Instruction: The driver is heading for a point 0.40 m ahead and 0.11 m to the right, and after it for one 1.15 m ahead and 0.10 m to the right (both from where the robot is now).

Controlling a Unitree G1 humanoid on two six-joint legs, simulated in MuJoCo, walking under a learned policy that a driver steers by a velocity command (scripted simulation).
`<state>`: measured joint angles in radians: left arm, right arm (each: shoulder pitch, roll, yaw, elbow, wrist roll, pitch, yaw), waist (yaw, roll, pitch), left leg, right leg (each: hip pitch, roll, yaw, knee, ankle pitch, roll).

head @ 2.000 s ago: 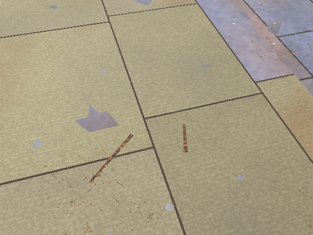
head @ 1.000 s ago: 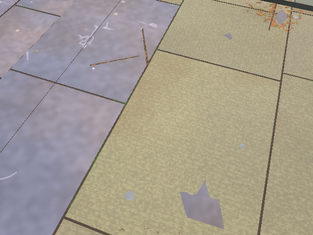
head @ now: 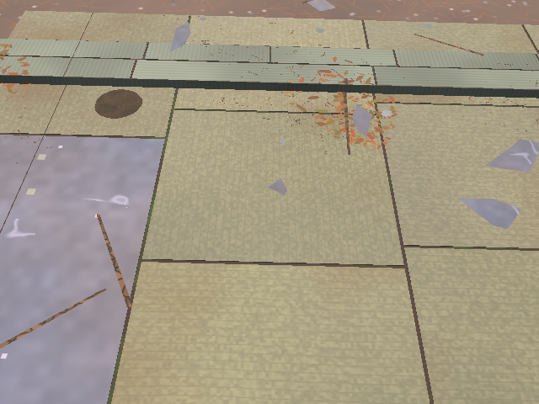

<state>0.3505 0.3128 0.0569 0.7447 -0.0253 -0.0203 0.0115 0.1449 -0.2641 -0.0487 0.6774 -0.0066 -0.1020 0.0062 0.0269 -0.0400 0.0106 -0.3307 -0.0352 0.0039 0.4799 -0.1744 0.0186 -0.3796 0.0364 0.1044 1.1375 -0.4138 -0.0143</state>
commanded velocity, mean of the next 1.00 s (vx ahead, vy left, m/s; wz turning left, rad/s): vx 0.28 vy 0.00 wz -0.36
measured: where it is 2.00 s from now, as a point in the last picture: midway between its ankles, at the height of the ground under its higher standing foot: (313, 386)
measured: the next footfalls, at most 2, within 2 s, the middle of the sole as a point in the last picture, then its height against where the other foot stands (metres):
right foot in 0.40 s outside the picture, level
left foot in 0.84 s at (287, 391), level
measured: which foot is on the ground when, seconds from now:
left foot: down 0.00-0.38, up 0.40-0.82, down 0.84-1.00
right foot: up 0.00-0.38, down 0.40-0.88, up 0.90-1.00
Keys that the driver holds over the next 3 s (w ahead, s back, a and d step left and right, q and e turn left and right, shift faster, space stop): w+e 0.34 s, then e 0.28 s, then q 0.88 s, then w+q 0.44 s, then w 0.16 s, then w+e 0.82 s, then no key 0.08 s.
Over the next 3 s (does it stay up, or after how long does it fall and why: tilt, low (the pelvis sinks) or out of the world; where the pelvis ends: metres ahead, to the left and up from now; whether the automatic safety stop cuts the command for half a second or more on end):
stays up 1.02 0.06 0.00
